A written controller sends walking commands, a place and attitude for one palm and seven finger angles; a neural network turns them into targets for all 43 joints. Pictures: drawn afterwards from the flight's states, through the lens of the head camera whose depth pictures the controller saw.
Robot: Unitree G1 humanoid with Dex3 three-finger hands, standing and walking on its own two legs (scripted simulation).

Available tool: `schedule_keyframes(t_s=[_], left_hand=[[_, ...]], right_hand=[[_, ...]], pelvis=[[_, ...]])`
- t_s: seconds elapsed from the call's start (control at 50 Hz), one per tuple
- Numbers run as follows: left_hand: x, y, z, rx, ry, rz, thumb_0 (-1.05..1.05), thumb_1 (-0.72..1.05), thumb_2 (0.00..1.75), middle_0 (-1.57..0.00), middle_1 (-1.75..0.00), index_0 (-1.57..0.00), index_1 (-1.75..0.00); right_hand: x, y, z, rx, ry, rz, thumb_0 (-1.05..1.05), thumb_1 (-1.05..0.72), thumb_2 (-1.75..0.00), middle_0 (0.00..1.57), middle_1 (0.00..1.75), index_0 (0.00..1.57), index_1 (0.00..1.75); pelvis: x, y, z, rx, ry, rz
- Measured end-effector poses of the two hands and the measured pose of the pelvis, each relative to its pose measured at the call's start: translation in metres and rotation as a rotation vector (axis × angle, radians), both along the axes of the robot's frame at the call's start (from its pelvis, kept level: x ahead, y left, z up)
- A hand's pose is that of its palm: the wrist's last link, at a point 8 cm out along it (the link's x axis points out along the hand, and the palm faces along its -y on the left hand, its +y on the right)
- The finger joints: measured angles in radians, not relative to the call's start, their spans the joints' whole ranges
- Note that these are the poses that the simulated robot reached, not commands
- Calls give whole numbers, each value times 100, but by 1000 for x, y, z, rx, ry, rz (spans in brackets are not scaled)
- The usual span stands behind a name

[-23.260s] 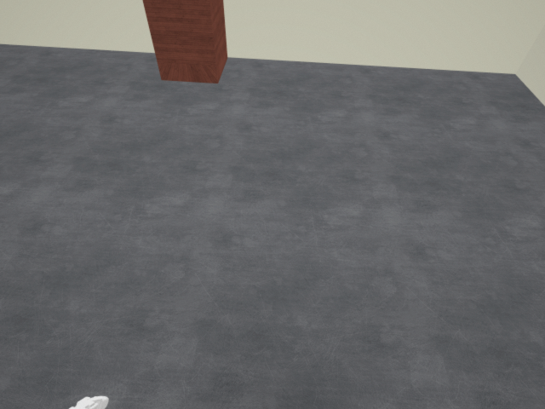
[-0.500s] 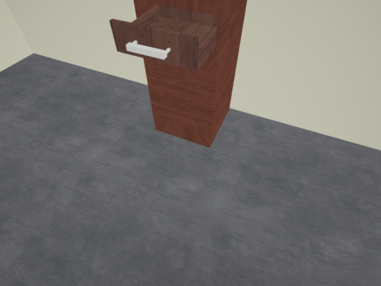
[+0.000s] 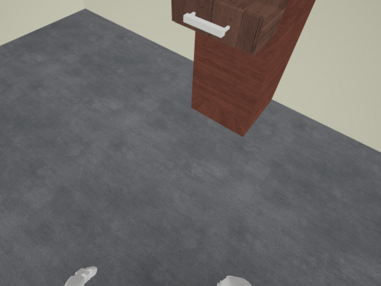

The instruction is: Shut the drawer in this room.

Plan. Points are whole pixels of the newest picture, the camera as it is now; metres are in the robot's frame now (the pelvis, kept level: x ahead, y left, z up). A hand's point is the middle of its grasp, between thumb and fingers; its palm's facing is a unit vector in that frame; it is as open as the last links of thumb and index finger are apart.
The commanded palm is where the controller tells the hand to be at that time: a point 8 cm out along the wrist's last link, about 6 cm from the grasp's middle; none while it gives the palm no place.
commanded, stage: walk to a spot facing it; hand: left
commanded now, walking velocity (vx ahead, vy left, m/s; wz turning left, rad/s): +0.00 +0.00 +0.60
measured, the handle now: (206, 22) +0.97 -0.02 +0.02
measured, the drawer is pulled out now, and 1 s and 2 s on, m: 0.22 0.22 0.22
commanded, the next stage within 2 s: turn to face it in 1.34 s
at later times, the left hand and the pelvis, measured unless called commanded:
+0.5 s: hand out of the picture -0.02 +0.13 -0.14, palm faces +0.34 -0.89 -0.29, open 7.4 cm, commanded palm none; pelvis +0.02 -0.07 +0.01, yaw +20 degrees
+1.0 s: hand out of the picture +0.04 +0.26 -0.17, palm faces +0.59 -0.78 -0.19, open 7.4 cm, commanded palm none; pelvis +0.12 +0.06 +0.00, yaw +34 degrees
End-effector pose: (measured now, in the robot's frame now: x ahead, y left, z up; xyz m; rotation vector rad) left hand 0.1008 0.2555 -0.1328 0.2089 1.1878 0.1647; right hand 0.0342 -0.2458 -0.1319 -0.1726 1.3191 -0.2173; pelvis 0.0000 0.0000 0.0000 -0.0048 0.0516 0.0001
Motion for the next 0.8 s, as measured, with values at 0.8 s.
schedule_keyframes(t_s=[0.8], left_hand=[[-262, -79, -9, -147, 424, 684, 1, 91, 90, -20, -30, -20, -30]], right_hand=[[302, 154, 13, 117, -328, 771, 1, -91, -90, 20, 30, 20, 30]], pelvis=[[61, 15, -16, 31, -39, 516]])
